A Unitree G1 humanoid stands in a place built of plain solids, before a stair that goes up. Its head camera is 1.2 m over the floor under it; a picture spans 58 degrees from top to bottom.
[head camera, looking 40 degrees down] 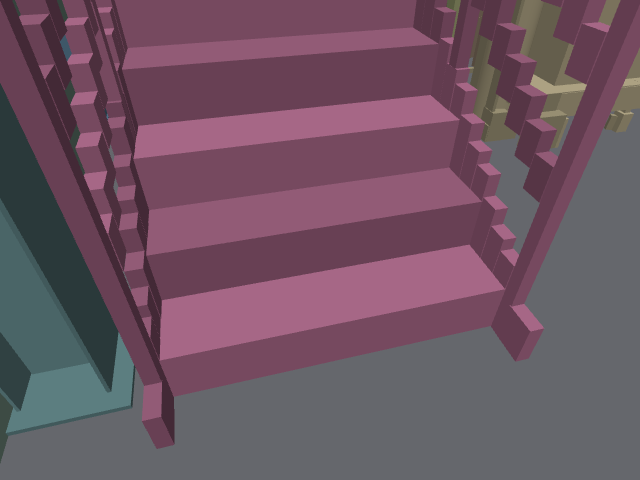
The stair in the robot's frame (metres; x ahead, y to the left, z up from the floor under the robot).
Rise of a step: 0.19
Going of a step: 0.23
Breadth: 1.16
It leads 15 degrees to the left of straight ahead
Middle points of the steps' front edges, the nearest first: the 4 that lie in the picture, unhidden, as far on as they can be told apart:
0.83 -0.08 0.19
1.05 -0.02 0.37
1.27 0.04 0.56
1.49 0.09 0.75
